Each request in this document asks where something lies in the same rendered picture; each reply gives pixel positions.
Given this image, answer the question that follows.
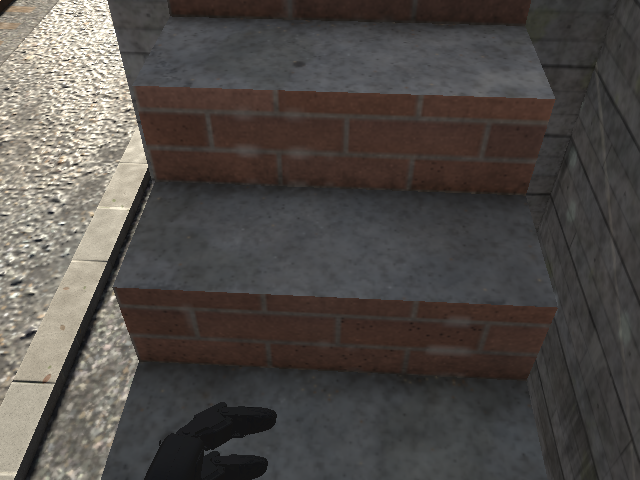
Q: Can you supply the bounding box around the robot left hand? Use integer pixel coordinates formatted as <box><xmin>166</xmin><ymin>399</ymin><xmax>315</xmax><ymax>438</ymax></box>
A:
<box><xmin>144</xmin><ymin>402</ymin><xmax>277</xmax><ymax>480</ymax></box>

